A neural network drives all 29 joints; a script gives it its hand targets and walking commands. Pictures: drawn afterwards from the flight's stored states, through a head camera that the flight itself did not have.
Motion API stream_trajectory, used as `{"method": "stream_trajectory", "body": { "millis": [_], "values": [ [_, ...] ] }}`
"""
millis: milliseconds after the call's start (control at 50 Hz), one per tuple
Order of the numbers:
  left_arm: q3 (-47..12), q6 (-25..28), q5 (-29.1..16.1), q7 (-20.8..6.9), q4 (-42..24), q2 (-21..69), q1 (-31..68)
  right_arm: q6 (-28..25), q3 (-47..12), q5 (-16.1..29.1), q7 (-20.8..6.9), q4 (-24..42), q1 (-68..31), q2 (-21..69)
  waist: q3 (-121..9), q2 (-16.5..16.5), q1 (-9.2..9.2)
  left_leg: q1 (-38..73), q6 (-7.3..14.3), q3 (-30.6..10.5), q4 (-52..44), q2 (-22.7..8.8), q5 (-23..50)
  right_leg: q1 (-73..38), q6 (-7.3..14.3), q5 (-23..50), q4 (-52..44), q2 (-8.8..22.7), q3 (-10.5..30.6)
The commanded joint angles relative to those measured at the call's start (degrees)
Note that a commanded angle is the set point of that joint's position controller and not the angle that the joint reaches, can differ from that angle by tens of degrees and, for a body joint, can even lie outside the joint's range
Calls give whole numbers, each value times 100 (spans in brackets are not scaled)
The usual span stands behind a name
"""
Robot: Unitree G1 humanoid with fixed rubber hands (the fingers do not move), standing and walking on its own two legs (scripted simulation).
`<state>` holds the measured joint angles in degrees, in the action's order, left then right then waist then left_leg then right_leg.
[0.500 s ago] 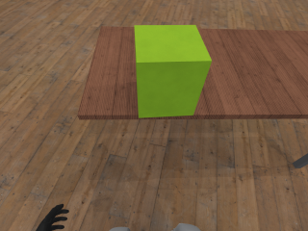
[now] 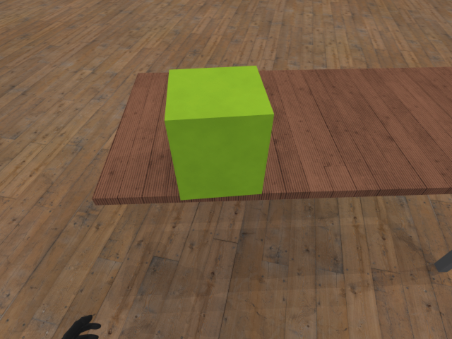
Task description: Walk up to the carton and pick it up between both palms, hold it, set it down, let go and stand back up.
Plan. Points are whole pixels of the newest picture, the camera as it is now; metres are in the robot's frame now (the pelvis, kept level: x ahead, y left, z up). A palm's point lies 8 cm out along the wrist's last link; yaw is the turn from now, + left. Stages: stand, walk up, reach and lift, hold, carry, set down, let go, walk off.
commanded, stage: walk up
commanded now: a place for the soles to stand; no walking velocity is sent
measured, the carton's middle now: (217, 134) +0.56 +0.04 +0.04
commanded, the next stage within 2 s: none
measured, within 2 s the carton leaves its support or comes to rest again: neither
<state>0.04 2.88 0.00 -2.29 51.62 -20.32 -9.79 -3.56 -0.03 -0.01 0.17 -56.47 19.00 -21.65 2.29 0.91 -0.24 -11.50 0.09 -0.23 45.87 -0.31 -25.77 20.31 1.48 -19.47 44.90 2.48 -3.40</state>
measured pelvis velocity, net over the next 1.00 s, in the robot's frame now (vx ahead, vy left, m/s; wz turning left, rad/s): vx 0.14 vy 0.05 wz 0.05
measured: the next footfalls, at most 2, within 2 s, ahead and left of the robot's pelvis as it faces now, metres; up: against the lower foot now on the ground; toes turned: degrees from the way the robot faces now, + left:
left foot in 0.48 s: +0.27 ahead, +0.12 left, +0.00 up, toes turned +2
right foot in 1.10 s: +0.16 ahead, -0.09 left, +0.00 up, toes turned +5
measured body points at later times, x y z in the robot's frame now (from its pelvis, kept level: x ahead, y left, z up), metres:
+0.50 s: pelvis +0.11 +0.03 +0.00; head +0.12 +0.05 +0.45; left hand +0.15 +0.32 -0.14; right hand +0.18 -0.28 -0.11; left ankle +0.23 +0.12 -0.71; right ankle +0.05 -0.09 -0.71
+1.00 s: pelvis +0.14 +0.05 +0.01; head +0.16 +0.08 +0.46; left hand +0.15 +0.33 -0.14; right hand +0.24 -0.27 -0.08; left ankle +0.23 +0.12 -0.71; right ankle +0.12 -0.11 -0.68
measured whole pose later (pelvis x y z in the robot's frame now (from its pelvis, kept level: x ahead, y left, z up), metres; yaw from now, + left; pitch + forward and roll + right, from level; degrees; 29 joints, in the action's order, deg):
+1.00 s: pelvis +0.14 +0.05 +0.01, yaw +3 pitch -4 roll +0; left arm 0.0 -2.9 0.0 -0.7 53.5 -20.3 -16.7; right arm -3.2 0.0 0.0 0.4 -50.9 11.4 -21.6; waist 8.0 4.3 -0.1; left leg -19.5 4.6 2.1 32.1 3.9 -8.6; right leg 16.8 1.5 -24.3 51.3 -0.5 5.5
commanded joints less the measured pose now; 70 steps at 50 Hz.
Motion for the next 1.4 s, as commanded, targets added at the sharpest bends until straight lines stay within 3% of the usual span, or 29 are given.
{"method": "stream_trajectory", "body": {
  "millis": [0,40,100,160,260,360,400,420,440,460,480,500,540,600,680,700,760,800,860,900,960,1000,1040,1080,1120,1160,1200,1300,1380],
  "values": [
    [973,179,52,197,-205,-2095,-836,-112,580,-21,-27,713,-429,-1495,583,454,-422,-3175,259,-554,2427,126,52,-1950,589,-1675,-3544,1883,3427],
    [844,296,50,223,-361,-1766,-565,-75,582,33,-104,620,182,-1363,210,381,-69,-2798,239,-686,1962,-33,498,-2086,190,341,-2999,1586,2454],
    [758,347,-38,279,-457,-1541,-857,-39,541,33,-139,729,-128,-1254,665,715,-177,-2553,154,-562,1539,-97,965,-1631,6,2074,-2963,1261,1694],
    [713,347,-59,269,-413,-1597,-904,35,533,45,-154,760,-223,-1194,744,857,-80,-2373,137,-447,1362,-70,1368,-1208,257,1815,-3063,1085,1264],
    [757,296,23,221,-536,-1788,-798,58,581,-75,-192,825,-451,-1361,1209,542,-126,-2880,1,-583,542,-285,1250,-1231,846,-1011,-3438,1581,1822],
    [650,261,36,244,-661,-1806,-540,-32,454,-68,-225,900,-411,-1085,693,682,-53,-1462,217,-175,-728,-576,1421,-915,1036,1386,-2292,1724,1094],
    [550,183,-28,282,-606,-1567,-564,-145,466,-125,-130,650,-6,-999,365,308,47,-215,329,347,-1376,-129,2382,-558,686,2651,-1069,1087,418],
    [500,152,-25,286,-610,-1327,-581,-150,542,-88,-54,502,577,-1241,-124,45,304,592,577,74,-1363,6,2615,-465,509,2619,-157,822,244],
    [415,126,-92,298,-611,-988,-941,-197,657,-130,26,486,731,-1564,-481,-1001,371,1224,850,-1267,-1859,-667,3306,112,206,1677,1145,247,38],
    [394,32,-84,276,-518,-852,-1071,-179,648,-98,75,602,711,-1713,-760,-1175,197,1564,1132,-3039,-2175,-1498,3396,703,-71,-1170,1531,-492,-92],
    [479,-106,-35,306,-394,-1238,-1132,-156,656,-7,90,706,457,-1824,-521,-692,129,1217,1148,-3621,-2545,-1673,1978,849,19,-1513,1595,-371,376],
    [518,-187,-31,296,-295,-1367,-1147,-175,617,25,119,705,197,-1755,-359,-1064,19,778,1278,-3944,-2820,-1692,1740,731,42,-1588,1847,-294,603],
    [527,-283,44,265,-138,-1548,-947,-89,606,2,125,753,-45,-1627,28,-607,91,0,870,-3270,-3142,-1416,-359,670,148,-1388,1710,-95,634],
    [530,-413,-17,178,181,-1264,-1078,-108,536,7,184,650,-108,-1324,166,-428,-128,-230,-346,-2652,-3316,-1129,-49,323,31,-334,1363,-206,1151],
    [567,-556,-29,235,382,-1357,-1095,-103,547,-8,217,661,-445,-1388,174,-346,-124,-362,-407,-2267,-3603,-1020,-630,219,-93,-129,1272,-282,1228],
    [505,-583,-84,254,392,-1262,-1029,-97,552,-67,231,694,-536,-1342,371,-573,-60,-587,-194,-2144,-3693,-1055,-611,237,-146,7,1128,-271,1178],
    [558,-608,-92,248,512,-1387,-1277,7,609,-74,194,779,-717,-1429,423,-934,-126,-897,-434,-1828,-3979,-903,-1021,-19,-168,54,1193,-396,1187],
    [587,-557,-73,283,517,-1422,-1134,4,546,-34,176,784,-707,-1251,313,-483,-80,-416,-222,-2096,-3702,-1005,-990,277,-231,-132,1080,-284,1242],
    [578,-482,-32,299,441,-1383,-985,71,603,-64,147,752,-647,-1353,212,-618,46,-172,-133,-1920,-3502,-1033,-462,228,-194,-436,725,-265,1091],
    [559,-477,-56,321,352,-1392,-1019,114,584,-122,145,858,-766,-1438,97,-792,16,33,298,-2207,-3491,-1290,-546,198,-130,-685,128,-98,1024],
    [511,-339,-24,313,299,-1236,-985,217,554,-130,104,884,-903,-1361,-350,-707,49,144,865,-1627,-2963,-1288,100,-168,-30,-870,-628,-80,532],
    [611,-260,-12,341,423,-1237,-1442,261,574,-115,42,888,-1223,-1460,-371,-788,-185,-482,792,-1428,-2766,-1315,-224,-851,103,-370,-1331,-5,448],
    [600,-160,143,348,438,-1354,-1553,303,483,-39,29,945,-1307,-1136,-353,-118,-291,-1353,450,-1034,-2051,-870,-375,-1336,168,365,-1717,142,953],
    [669,-73,237,386,24,-1871,-650,323,388,29,19,782,-1126,-892,189,934,-26,-1531,-73,-174,-535,120,235,-365,831,-1141,-3209,1534,3525],
    [710,-60,170,396,-160,-2000,-12,359,523,0,21,601,-1005,-1107,177,518,55,-714,13,-369,389,120,-142,417,1217,-218,-2790,1647,3178],
    [585,-13,103,395,-193,-1769,40,290,477,59,-21,564,-1030,-1035,254,724,161,-339,86,-152,-434,87,433,328,875,1716,-2182,1087,2128],
    [479,-30,80,354,-225,-1525,-54,234,444,6,-65,537,-1278,-950,-55,708,132,70,206,-150,-1268,-65,1259,122,378,1761,-1856,648,1729],
    [348,-6,-48,330,-39,-1220,-75,108,442,-17,28,235,-1351,-1309,-621,365,-111,518,495,-746,-1677,-817,2539,-494,198,1649,-1584,288,1449],
    [393,-11,-16,355,102,-1482,92,158,376,10,-11,158,-1389,-1137,-624,332,25,282,330,-480,-1636,-529,2095,-787,272,1610,-1849,488,1597]
  ]
}}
